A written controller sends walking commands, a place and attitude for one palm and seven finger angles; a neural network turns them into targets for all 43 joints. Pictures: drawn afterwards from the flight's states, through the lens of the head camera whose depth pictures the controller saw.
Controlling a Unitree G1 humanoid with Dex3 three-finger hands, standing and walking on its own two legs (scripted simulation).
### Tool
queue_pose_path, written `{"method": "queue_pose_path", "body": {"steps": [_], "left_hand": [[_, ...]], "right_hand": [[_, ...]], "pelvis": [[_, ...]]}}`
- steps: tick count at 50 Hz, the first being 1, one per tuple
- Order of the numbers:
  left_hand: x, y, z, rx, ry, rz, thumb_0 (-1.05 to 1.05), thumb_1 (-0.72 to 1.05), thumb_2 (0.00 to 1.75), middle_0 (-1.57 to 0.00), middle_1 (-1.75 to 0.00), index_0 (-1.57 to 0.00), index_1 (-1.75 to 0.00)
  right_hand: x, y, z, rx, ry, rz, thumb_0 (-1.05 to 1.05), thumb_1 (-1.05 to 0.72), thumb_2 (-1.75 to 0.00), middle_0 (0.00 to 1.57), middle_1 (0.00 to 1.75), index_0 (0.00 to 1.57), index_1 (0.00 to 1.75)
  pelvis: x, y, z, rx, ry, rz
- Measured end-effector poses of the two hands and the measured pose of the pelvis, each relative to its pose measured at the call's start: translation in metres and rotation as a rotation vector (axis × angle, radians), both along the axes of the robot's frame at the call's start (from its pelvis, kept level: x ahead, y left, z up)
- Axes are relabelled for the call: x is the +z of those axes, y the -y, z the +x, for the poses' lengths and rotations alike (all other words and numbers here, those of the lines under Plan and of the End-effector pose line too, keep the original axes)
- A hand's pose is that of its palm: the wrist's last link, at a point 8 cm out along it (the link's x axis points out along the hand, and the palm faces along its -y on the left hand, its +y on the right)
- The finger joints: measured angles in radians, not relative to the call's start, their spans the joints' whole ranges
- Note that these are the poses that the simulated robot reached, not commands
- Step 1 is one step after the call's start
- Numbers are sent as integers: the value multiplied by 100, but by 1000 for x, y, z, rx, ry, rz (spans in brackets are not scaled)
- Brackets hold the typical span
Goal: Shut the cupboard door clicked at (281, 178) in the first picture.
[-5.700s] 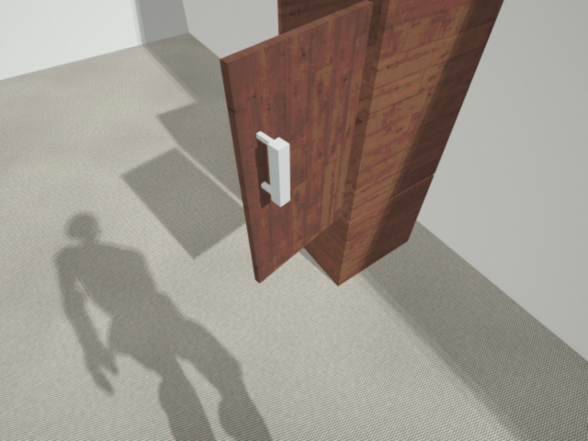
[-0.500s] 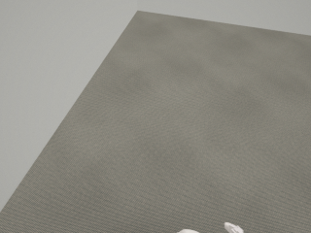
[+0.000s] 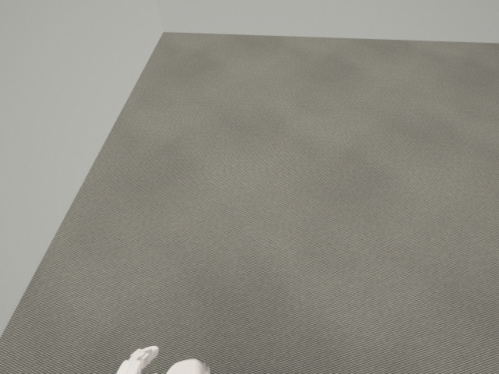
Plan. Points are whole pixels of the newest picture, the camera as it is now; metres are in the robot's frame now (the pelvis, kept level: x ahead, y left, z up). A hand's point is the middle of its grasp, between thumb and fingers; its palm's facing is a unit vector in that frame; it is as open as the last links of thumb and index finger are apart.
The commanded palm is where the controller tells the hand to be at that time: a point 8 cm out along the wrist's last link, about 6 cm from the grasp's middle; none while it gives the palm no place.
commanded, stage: walk to a spot facing it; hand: left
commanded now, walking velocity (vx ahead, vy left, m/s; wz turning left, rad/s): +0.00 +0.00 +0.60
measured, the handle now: out of the picture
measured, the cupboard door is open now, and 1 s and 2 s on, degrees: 100 100 100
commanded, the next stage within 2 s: none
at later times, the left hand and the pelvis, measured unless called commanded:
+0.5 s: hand out of the picture +0.12 +0.22 -0.16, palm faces +0.27 -0.92 -0.28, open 7.4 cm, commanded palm none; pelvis +0.08 -0.01 -0.01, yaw +15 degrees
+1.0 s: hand out of the picture +0.02 +0.16 -0.19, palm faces +0.60 -0.76 -0.25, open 7.4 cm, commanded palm none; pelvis +0.11 -0.03 -0.02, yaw +36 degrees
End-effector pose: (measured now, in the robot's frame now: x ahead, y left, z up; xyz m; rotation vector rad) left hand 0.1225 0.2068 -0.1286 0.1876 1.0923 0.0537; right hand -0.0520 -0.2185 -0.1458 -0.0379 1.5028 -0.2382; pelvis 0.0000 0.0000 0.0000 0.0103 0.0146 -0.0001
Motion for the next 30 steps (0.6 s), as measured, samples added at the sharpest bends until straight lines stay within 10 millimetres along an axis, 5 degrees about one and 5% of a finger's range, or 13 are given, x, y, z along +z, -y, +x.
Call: {"method": "queue_pose_path", "body": {"steps": [6, 12, 21, 30], "left_hand": [[-9, -15, 8, 125, 17, -25, -3, 95, 90, -20, -30, -20, -30], [-39, -52, -8, 213, -84, -6, -1, 93, 90, -20, -30, -20, -30], [-11, -72, -23, 320, -131, 71, 1, 91, 90, -20, -29, -19, -30], [2, -32, -35, 422, -92, 125, 1, 91, 90, -20, -29, -19, -30]], "right_hand": [[3, 3, 108, 146, 125, -32, 1, -94, -90, 20, 30, 20, 30], [2, 8, 195, 267, 266, -112, 1, -94, -90, 20, 30, 20, 30], [15, 16, 249, 383, 276, -105, 0, -92, -90, 20, 30, 20, 30], [-7, 42, 299, 473, 247, -35, 0, -91, -90, 20, 30, 20, 30]], "pelvis": [[-4, -5, 30, 80, 3, -17], [-25, -20, 55, 142, -2, -24], [-7, -7, 72, 215, -26, -28], [-14, 36, 93, 348, -21, -11]]}}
